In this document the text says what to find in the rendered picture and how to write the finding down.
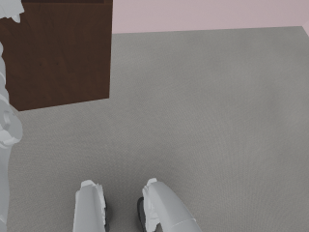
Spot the robot left forearm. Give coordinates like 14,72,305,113
0,42,10,105

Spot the robot left thigh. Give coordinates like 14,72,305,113
72,184,106,232

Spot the robot left hand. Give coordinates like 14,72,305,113
0,0,24,23

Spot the right robot foot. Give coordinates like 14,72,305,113
137,196,156,232

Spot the left robot upper arm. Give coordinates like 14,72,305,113
0,99,23,232

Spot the cabinet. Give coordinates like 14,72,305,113
0,0,113,111

